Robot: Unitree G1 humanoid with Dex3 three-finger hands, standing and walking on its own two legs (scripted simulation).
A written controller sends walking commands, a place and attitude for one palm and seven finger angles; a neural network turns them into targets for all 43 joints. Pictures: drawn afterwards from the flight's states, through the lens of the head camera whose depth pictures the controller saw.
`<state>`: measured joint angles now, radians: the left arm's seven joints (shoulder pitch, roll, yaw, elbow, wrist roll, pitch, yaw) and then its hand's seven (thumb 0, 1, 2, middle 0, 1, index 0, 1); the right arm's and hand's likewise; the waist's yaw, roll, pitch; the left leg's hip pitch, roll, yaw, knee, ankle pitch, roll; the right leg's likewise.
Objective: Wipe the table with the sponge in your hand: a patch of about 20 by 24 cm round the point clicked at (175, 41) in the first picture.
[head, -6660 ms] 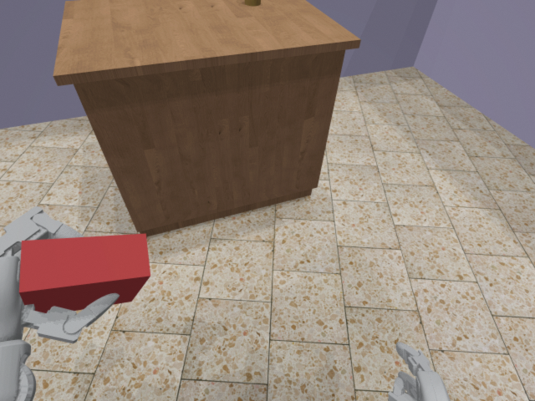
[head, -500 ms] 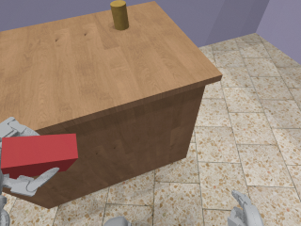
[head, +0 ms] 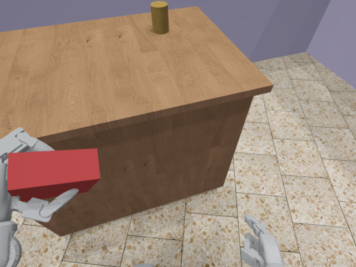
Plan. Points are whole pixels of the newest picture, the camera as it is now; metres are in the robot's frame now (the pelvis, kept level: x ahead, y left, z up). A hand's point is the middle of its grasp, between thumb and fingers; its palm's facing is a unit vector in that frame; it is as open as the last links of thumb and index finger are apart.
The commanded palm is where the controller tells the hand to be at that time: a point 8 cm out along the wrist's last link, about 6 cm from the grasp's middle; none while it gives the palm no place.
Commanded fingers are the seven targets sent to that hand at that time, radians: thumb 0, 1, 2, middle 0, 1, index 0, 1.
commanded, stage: come to a stop and stand still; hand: left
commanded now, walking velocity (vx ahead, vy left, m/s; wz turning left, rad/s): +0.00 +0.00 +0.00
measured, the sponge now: (67, 175) +0.23 +0.20 +0.16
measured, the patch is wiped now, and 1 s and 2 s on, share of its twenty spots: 0.00 0.00 0.00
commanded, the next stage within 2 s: look again from close up in 0.80 s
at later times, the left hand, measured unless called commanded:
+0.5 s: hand (30, 212) +0.16 +0.23 +0.17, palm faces +0.38 -0.83 -0.40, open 9.4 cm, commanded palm +0.11 +0.27 +0.18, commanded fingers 0.00 0.10 1.30 -1.20 -1.60 -1.20 -1.60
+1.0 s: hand out of the picture +0.19 +0.28 +0.19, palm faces +0.47 -0.77 -0.44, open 9.4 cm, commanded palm +0.11 +0.28 +0.18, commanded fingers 0.00 0.10 1.30 -1.20 -1.60 -1.20 -1.60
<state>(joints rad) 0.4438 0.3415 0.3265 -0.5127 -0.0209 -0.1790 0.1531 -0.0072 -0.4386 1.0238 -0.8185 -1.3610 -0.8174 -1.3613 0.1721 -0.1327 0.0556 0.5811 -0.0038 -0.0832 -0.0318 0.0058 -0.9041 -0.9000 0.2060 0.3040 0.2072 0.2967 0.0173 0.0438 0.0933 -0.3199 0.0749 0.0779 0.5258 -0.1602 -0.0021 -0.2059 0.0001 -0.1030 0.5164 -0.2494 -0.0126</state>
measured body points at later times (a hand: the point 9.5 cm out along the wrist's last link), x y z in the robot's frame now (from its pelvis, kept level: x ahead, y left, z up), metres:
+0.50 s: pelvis -0.05 +0.00 +0.00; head -0.04 +0.00 +0.45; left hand +0.14 +0.27 +0.19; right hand +0.10 -0.24 -0.09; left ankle +0.04 +0.12 -0.73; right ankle +0.01 -0.10 -0.73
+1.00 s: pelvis -0.06 +0.00 +0.00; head -0.04 +0.02 +0.45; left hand +0.15 +0.32 +0.22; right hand +0.11 -0.22 -0.09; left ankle +0.03 +0.11 -0.73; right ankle +0.01 -0.10 -0.73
